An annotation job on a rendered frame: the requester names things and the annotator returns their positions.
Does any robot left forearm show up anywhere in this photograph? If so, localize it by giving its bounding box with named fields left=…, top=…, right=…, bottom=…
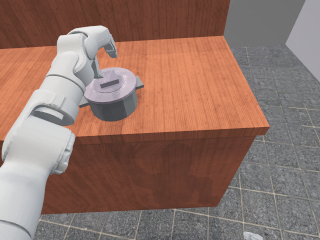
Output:
left=1, top=30, right=98, bottom=162

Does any left robot hand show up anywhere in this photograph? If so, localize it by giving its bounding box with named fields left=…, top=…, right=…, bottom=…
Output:
left=67, top=25, right=118, bottom=79

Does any table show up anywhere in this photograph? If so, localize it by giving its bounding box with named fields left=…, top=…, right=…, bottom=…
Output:
left=0, top=0, right=270, bottom=215

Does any left robot upper arm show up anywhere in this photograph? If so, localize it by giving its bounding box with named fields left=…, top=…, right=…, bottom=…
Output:
left=0, top=115, right=76, bottom=240

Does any lid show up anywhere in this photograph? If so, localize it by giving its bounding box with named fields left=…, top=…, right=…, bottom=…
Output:
left=83, top=67, right=137, bottom=105

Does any pot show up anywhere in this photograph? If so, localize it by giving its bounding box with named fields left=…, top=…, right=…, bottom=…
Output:
left=78, top=75, right=144, bottom=122

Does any knob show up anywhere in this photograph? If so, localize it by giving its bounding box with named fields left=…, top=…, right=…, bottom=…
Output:
left=98, top=69, right=120, bottom=89

